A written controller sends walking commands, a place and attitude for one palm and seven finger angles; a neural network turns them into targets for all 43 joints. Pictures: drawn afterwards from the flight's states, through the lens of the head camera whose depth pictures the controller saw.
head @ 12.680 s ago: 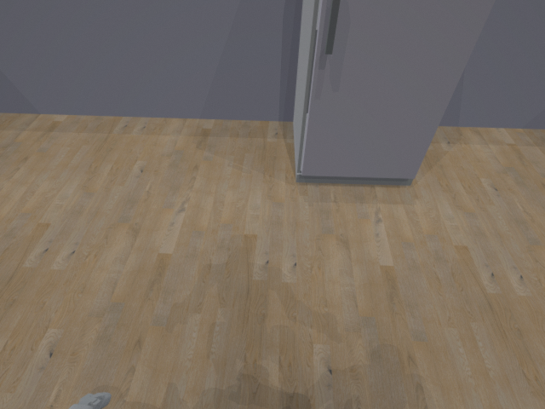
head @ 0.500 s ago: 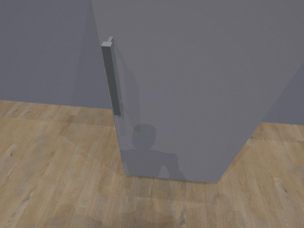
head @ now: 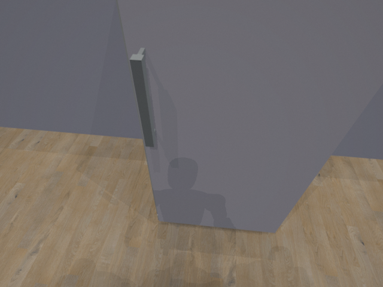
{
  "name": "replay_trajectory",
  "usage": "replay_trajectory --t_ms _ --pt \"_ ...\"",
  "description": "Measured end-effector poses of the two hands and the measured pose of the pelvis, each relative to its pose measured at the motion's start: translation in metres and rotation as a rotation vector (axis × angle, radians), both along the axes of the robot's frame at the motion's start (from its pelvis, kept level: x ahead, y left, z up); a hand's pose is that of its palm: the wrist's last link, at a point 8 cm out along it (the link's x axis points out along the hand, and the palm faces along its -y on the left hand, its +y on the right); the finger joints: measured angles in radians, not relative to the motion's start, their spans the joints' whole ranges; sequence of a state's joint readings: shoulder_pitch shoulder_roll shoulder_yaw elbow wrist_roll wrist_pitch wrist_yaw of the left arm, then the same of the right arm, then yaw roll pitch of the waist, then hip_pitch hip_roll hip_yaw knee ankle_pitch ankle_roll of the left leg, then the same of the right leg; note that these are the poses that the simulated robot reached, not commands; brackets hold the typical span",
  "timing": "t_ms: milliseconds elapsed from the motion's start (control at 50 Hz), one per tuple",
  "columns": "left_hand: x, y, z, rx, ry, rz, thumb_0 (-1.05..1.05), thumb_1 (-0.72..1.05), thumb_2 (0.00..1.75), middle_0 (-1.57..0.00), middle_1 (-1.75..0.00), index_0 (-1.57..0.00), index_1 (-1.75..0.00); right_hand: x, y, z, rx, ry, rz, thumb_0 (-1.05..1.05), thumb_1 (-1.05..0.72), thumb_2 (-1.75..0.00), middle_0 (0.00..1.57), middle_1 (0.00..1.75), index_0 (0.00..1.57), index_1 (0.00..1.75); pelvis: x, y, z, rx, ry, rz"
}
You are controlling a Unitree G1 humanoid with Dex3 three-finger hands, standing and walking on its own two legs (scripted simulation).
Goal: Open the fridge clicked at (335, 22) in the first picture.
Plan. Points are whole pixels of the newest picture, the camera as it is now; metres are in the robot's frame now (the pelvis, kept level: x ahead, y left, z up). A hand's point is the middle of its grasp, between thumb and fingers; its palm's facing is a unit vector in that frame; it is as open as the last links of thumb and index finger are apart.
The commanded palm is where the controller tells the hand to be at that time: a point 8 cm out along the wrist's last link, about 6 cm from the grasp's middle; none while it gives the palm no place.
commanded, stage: shuffle to correct the standing spot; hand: left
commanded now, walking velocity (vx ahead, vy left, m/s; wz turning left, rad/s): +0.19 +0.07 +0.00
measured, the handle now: (146, 102) +0.53 +0.16 +0.10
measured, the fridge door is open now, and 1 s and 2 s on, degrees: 0 0 0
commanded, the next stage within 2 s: come to a stop and stand still in 0.06 s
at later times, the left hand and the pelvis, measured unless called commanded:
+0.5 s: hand out of the picture +0.03 +0.20 -0.19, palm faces +0.01 -0.98 -0.19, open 7.4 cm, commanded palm none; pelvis +0.04 +0.03 -0.01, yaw -1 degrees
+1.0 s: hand out of the picture +0.04 +0.18 -0.18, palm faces +0.06 -0.98 -0.21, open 7.4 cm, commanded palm none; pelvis -0.01 +0.00 -0.02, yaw +1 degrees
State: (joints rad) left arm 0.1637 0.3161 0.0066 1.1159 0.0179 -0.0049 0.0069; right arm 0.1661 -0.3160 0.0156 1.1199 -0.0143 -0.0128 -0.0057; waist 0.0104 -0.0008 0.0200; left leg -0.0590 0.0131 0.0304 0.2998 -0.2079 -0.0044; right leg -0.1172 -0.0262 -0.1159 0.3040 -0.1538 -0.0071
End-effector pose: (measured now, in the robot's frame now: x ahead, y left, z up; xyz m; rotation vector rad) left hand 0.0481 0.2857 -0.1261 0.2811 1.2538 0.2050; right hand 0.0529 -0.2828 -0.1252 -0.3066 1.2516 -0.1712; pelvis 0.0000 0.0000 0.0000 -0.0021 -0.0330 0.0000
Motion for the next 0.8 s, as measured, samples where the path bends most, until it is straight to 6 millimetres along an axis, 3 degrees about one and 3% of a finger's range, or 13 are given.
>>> replay_trajectory --t_ms 280,420,540,640,800 --pt "-0.041 -0.038 -0.04 -0.159 0.189 0.088 0.01 0.9 0.9 -0.2 -0.3 -0.2 -0.3 -0.038 0.074 -0.023 0.096 0.162 -0.078 0.0 -0.9 -0.9 0.2 0.3 0.2 0.3 0.04 0.02 -0.011 -0.016 0.009 -0.007" --pt "-0.033 -0.043 -0.035 -0.17 0.236 0.083 0.01 0.91 0.9 -0.2 -0.3 -0.2 -0.3 -0.051 0.102 -0.021 0.117 0.219 -0.152 0.0 -0.9 -0.9 0.2 0.3 0.2 0.3 0.046 0.029 -0.007 -0.012 0.01 -0.014" --pt "-0.008 -0.031 -0.03 -0.113 0.18 0.054 0.01 0.91 0.9 -0.2 -0.3 -0.2 -0.3 -0.058 0.096 -0.024 0.112 0.216 -0.188 0.0 -0.9 -0.9 0.2 0.3 0.2 0.3 0.038 0.023 -0.009 -0.004 0.025 -0.015" --pt "0.018 -0.033 -0.026 -0.057 0.076 0.031 0.01 0.91 0.9 -0.2 -0.3 -0.2 -0.3 -0.063 0.073 -0.032 0.128 0.215 -0.189 0.0 -0.9 -0.9 0.2 0.3 0.2 0.3 0.032 0.005 -0.014 0.008 0.024 0.001" --pt "0.023 -0.049 -0.024 -0.07 -0.09 -0.003 0.0 0.91 0.9 -0.2 -0.3 -0.2 -0.3 -0.013 0.038 -0.035 0.103 -0.039 -0.125 0.0 -0.9 -0.9 0.2 0.3 0.19 0.3 0.008 -0.002 -0.021 -0.016 -0.047 0.022"
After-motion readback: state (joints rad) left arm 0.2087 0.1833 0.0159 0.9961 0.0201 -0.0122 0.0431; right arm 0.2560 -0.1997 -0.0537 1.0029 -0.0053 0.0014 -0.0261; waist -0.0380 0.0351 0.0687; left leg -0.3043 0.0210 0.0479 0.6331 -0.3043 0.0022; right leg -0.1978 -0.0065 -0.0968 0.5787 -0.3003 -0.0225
